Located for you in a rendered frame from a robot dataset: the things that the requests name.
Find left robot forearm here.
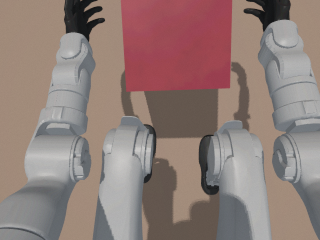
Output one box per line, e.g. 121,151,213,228
24,32,96,178

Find left robot upper arm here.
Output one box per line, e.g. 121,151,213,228
0,134,92,240

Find right robot forearm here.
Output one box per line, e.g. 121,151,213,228
257,19,320,133

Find robot right hand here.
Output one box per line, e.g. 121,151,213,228
243,0,291,32

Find robot left thigh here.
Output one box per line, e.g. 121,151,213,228
92,124,154,240

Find right robot upper arm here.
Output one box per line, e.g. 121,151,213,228
272,131,320,240

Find robot left hand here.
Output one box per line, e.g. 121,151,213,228
64,0,105,42

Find carton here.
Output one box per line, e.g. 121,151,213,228
121,0,233,92

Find robot thigh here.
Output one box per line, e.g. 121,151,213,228
208,128,272,240
92,124,154,240

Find robot right thigh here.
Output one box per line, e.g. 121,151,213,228
208,128,272,240

